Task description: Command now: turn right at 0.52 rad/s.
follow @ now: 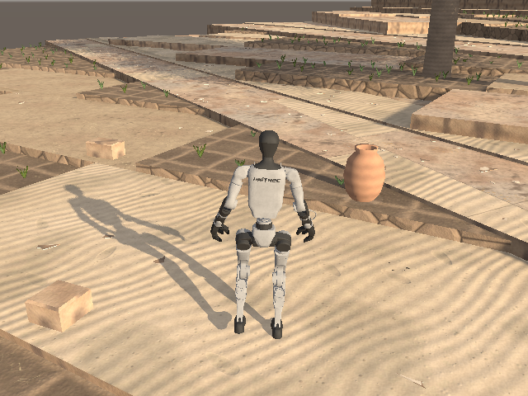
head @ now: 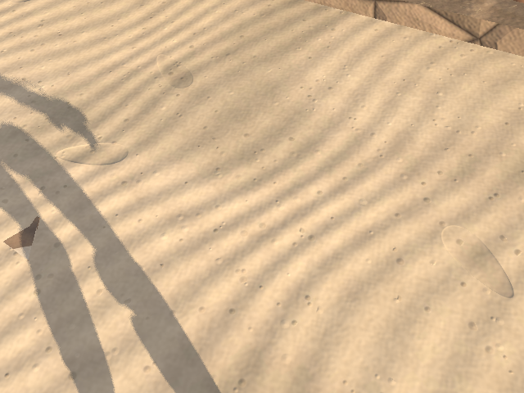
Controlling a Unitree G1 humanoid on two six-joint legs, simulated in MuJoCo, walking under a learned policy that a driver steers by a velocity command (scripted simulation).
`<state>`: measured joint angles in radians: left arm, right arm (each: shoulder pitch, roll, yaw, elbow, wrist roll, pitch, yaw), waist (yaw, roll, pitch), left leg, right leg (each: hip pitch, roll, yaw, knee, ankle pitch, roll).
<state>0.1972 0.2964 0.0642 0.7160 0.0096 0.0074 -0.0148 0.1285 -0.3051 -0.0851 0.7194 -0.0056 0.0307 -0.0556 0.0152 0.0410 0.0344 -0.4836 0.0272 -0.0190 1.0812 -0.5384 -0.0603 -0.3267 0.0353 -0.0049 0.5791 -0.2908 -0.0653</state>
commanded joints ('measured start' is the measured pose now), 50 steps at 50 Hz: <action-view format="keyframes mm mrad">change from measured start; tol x16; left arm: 1 -35 162 37 -79 -24 -16 26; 31 -103 38 1 -105 -24 -42 9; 39 298 255 63 6 -9 -73 8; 50 220 117 10 24 -17 -84 19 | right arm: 1 -39 -108 -33 -77 -4 -17 -14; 33 146 -156 -20 -26 28 -67 37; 50 -117 -3 37 -123 19 -130 93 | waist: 1 -12 -136 -115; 18 -28 -183 -125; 21 47 218 -100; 36 19 88 -43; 39 102 -293 -55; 50 65 -135 58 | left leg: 1 -184 10 -78 98 96 -3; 16 105 -48 -52 -444 195 -5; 19 319 22 -88 -717 468 56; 21 319 316 -415 -765 717 289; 24 350 250 -403 -861 73 282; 26 378 220 -379 -894 -12 255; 36 122 148 -205 -785 92 221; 40 -418 37 -57 -4 26 93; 50 -225 44 38 -376 575 40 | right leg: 1 221 -266 341 -218 526 -167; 11 146 -198 416 -237 216 -164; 18 115 -161 451 -135 323 -112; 21 -102 66 181 135 -265 52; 25 -284 -12 124 426 -187 128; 36 274 -5 -37 -174 72 30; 38 561 -310 398 -284 -121 -75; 40 427 -420 650 -412 -425 -224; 46 337 -243 249 -448 175 -141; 50 256 -202 126 -460 292 -122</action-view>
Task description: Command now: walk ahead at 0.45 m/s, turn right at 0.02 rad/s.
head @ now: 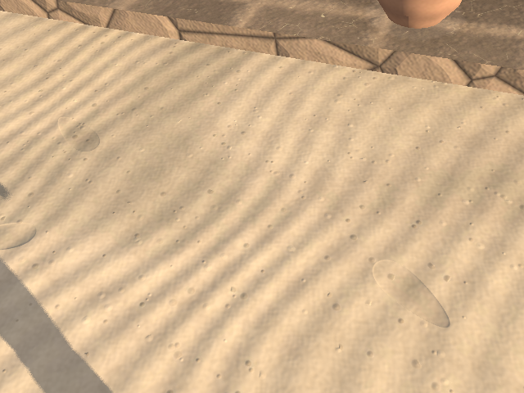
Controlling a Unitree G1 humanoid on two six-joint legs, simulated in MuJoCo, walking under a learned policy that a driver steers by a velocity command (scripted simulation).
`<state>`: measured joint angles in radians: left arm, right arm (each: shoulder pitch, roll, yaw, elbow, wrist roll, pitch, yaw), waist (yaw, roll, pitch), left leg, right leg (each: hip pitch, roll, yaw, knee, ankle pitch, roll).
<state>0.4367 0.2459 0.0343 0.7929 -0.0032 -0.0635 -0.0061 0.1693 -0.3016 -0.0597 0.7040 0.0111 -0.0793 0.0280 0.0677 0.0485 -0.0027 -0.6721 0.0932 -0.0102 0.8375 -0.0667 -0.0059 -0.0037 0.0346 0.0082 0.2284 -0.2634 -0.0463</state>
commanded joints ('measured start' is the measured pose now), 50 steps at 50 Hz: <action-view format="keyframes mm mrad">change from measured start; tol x32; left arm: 1 -2 177 42 -42 -7 -12 13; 50 -259 169 40 -47 15 -22 -1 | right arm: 1 -190 -6 14 -117 6 -22 15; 12 288 -192 -50 -21 -8 -8 4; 50 73 -35 19 53 -18 42 -37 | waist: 1 22 -141 104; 12 -187 199 -478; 22 -50 6 45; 34 -117 16 53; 38 -5 -350 -374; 50 -87 -141 -84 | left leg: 1 -4 -35 39 -182 132 -13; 9 384 -138 84 -327 14 119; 12 1142 300 -770 -497 -297 349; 19 437 116 -224 -700 -51 268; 36 694 91 -36 -296 496 142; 38 79 -157 5 345 -415 36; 40 -63 -86 -108 472 -453 40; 50 268 -21 -13 -84 -49 -41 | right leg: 1 -77 -207 106 -115 253 -141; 9 73 -244 54 245 881 -73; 13 -731 -39 143 1140 -253 25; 33 -622 -108 16 284 248 15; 36 -241 -43 -46 238 210 -55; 38 409 -424 615 192 27 -277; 43 -55 -301 241 87 710 -194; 50 -200 -212 16 26 805 -174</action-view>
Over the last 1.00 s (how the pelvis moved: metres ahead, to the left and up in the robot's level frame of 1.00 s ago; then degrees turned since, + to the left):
0.13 -0.04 0.01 -14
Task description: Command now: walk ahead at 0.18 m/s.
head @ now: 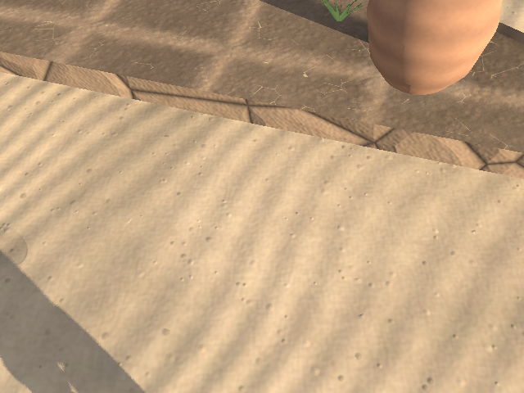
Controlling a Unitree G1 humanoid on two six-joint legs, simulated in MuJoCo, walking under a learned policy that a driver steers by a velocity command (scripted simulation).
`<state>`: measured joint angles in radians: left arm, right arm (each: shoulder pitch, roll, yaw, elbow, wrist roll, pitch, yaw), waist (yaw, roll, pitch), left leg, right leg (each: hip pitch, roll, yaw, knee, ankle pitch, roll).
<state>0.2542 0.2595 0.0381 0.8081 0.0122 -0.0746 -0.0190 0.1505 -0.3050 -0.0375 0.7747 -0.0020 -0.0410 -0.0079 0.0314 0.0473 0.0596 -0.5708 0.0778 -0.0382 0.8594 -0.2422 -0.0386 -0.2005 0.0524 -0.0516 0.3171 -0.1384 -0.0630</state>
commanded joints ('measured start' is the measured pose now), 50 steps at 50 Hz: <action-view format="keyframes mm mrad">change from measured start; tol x8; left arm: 1 -59 159 36 -48 -1 -5 14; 7 -65 139 25 9 -24 23 18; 10 121 46 -5 56 15 18 24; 25 17 92 13 155 -5 97 60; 50 221 120 24 265 -26 38 73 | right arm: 1 66 -39 -6 -21 -2 4 1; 9 22 -167 -45 -35 -25 5 -11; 12 -49 -40 -14 -29 -8 29 2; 50 -161 -6 -33 186 21 7 -5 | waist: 1 -37 -137 -151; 7 -55 -117 -128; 10 36 134 -224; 22 -14 -21 -153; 44 -22 -38 -53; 50 30 -175 88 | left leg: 1 178 -13 16 -147 169 -7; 6 249 -34 14 -326 188 40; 7 315 -42 19 -409 263 59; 9 524 117 -127 -393 739 140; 13 403 76 -154 -429 320 180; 22 445 20 -77 -368 476 155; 43 403 -32 -41 -430 114 119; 47 287 -79 -4 -411 -389 117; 50 120 -122 81 -231 -239 81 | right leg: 1 13 -231 76 -60 649 -151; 7 29 -225 121 65 323 -90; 10 -94 -70 48 191 -214 56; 20 18 -101 64 108 -6 71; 43 -63 -97 39 59 -171 67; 47 -112 -111 72 45 -530 0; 50 -28 -269 302 -108 -659 -102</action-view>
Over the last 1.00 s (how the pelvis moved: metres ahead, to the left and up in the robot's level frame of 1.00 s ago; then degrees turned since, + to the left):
0.55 -0.01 0.00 0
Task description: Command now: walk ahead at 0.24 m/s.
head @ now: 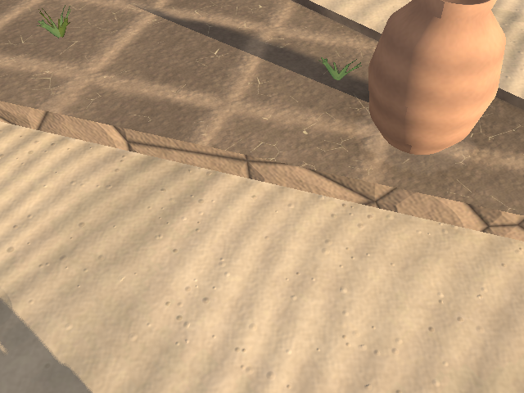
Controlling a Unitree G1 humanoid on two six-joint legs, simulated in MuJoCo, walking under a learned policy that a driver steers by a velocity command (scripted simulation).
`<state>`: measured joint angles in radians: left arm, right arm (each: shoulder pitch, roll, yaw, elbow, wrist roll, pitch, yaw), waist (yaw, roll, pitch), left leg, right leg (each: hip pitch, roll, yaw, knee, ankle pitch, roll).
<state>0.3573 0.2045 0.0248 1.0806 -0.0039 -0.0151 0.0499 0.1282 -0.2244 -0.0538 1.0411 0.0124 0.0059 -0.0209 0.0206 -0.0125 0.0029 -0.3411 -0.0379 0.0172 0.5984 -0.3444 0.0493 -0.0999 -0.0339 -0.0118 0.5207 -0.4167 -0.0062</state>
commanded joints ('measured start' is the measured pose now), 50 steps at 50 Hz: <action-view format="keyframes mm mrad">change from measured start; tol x32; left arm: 1 89 209 51 -12 -15 -31 5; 27 -474 95 36 -287 -24 -87 -82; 33 90 354 127 -171 8 -93 -61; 50 -108 205 78 -157 10 -98 -18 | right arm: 1 -158 -77 -16 -91 12 -55 18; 9 394 -236 -72 58 11 -98 45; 50 -64 -63 -25 -232 5 -50 45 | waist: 1 32 -183 186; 9 -180 298 -82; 28 -69 73 140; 34 101 -266 -431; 50 16 -8 97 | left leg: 1 -171 14 42 142 -25 -5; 7 328 17 23 -97 72 46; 9 586 400 -741 -425 -111 269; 16 299 248 -217 -479 214 144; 31 344 249 -107 -160 741 84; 35 -378 56 -154 766 -172 -7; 50 -370 179 -40 176 402 -19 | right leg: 1 -108 -280 372 -371 -362 -199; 7 -251 -122 99 -29 253 -91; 11 -692 -35 121 773 -10 -59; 28 -517 -38 26 7 420 -19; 32 156 -50 62 29 316 -109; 33 528 -323 481 -39 101 -232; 34 523 -404 791 -237 -35 -277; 39 -74 -245 195 -363 179 -139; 50 15 -239 -130 -441 372 -152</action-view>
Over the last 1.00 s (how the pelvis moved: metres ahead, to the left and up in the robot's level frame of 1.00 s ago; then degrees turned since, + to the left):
0.09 0.04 -0.02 0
